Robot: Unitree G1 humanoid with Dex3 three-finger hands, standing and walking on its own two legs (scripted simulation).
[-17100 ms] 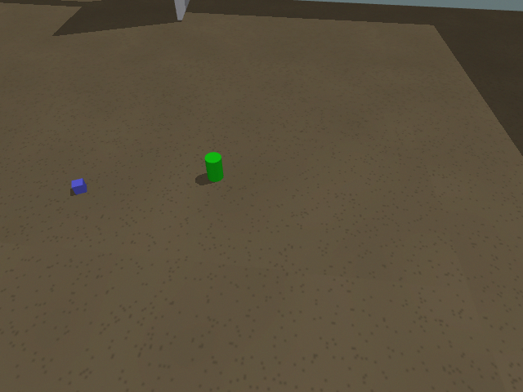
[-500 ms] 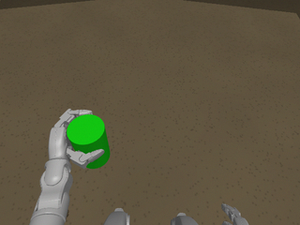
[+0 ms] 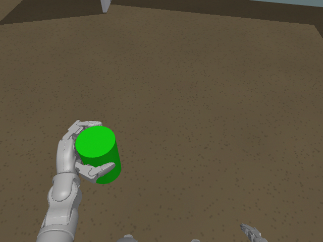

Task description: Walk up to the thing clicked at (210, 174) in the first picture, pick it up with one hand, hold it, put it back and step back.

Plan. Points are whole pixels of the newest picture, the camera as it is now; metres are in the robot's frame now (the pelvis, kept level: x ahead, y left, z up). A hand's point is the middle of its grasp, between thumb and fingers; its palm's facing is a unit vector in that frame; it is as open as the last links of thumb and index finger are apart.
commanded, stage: hold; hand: left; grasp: from the side
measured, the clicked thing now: (101, 156) +0.33 +0.17 +0.01
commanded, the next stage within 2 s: none
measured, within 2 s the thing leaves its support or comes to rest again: neither
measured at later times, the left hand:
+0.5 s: hand (95, 150) +0.33 +0.17 +0.06, palm faces +0.15 -0.99 -0.03, open 11.9 cm
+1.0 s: hand (95, 147) +0.33 +0.17 +0.07, palm faces +0.14 -0.99 -0.03, open 11.9 cm
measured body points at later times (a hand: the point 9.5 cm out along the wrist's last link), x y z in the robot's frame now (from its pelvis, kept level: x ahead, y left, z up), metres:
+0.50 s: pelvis +0.00 +0.00 +0.01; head +0.03 +0.01 +0.46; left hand +0.31 +0.22 +0.06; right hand +0.12 -0.24 -0.10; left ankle +0.02 +0.13 -0.69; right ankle +0.00 -0.13 -0.69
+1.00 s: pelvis -0.01 +0.00 +0.02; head +0.03 +0.00 +0.47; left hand +0.31 +0.22 +0.07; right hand +0.12 -0.24 -0.10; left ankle +0.02 +0.13 -0.69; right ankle +0.00 -0.13 -0.69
